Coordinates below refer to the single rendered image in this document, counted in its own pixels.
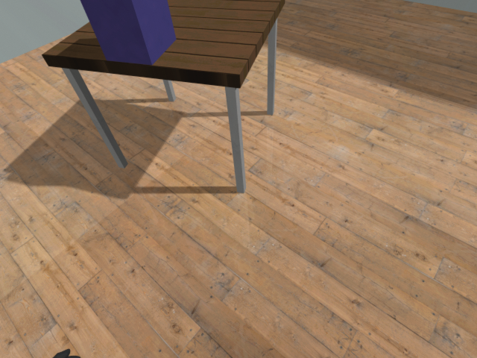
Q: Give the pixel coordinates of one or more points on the table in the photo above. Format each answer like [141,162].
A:
[217,42]

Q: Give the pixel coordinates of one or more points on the carton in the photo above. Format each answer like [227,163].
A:
[131,31]

